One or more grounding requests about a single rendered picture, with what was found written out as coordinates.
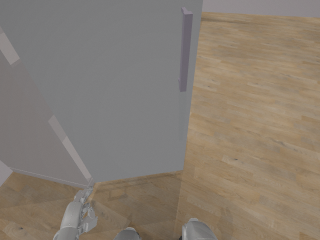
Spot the left robot hand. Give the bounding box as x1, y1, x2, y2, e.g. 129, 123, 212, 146
60, 186, 98, 236

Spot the left robot thigh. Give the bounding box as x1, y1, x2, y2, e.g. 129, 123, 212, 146
113, 229, 142, 240

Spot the left robot forearm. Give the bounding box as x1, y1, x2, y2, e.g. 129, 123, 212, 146
53, 227, 79, 240

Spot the fridge door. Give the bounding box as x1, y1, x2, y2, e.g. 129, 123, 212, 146
0, 0, 203, 183

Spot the robot right shin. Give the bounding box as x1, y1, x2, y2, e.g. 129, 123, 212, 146
188, 218, 198, 222

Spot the handle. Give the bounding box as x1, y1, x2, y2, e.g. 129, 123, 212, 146
178, 7, 193, 92

